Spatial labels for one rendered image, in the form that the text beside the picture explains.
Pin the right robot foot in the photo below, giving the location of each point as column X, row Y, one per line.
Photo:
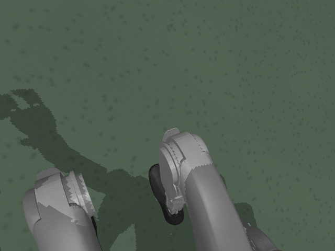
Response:
column 159, row 193

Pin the left robot foot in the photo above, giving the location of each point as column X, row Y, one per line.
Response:
column 94, row 224

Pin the right robot hand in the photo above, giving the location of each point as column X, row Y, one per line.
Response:
column 258, row 240

